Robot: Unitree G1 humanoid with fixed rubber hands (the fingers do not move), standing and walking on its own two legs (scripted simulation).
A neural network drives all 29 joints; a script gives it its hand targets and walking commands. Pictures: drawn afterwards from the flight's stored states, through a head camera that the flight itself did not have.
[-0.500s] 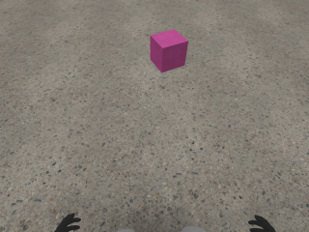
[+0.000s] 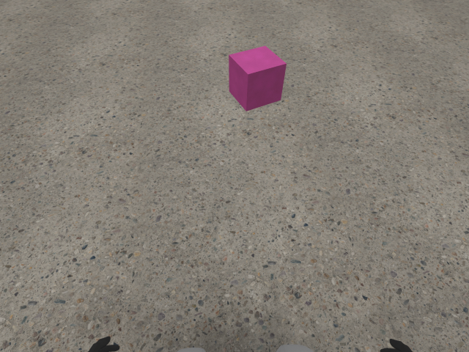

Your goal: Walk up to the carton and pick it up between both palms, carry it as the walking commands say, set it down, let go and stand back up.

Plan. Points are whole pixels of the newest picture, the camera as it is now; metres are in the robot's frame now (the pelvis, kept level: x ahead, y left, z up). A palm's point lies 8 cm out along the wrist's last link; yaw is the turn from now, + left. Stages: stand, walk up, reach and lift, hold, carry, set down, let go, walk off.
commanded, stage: walk up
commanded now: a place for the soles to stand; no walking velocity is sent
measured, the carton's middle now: (255, 78) +1.81 -0.15 -0.61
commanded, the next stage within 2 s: none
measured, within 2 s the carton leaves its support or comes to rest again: neither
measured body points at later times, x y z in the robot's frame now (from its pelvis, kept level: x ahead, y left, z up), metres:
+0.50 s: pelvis +0.09 -0.10 +0.01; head +0.10 -0.11 +0.46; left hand +0.17 +0.24 -0.07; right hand +0.20 -0.41 -0.10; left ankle +0.05 +0.05 -0.64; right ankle +0.10 -0.14 -0.72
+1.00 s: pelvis +0.26 -0.14 -0.01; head +0.28 -0.12 +0.44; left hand +0.32 +0.20 -0.12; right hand +0.39 -0.45 -0.11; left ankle +0.21 +0.03 -0.72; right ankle +0.38 -0.24 -0.71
